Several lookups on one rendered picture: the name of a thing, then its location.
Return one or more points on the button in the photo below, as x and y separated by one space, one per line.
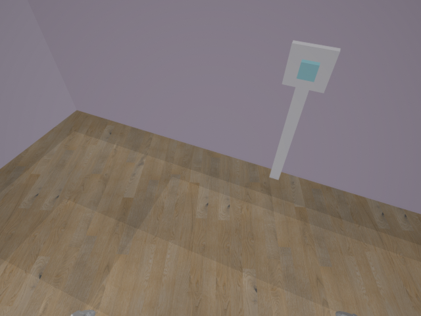
308 70

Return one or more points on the panel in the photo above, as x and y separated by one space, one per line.
327 57

